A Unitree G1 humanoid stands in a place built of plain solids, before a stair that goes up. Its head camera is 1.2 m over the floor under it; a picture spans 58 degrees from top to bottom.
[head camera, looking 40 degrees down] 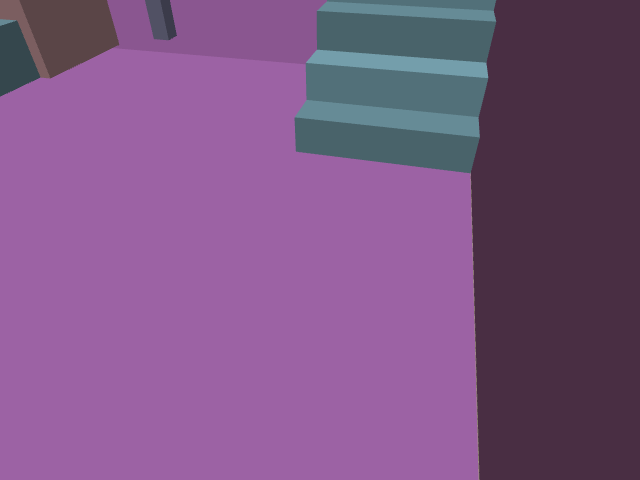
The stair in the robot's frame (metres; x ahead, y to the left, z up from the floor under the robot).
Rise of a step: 0.21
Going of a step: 0.25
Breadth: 0.97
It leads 14 degrees to the right of straight ahead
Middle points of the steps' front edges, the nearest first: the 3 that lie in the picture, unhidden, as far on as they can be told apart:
2.09 -0.33 0.21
2.33 -0.39 0.42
2.57 -0.45 0.62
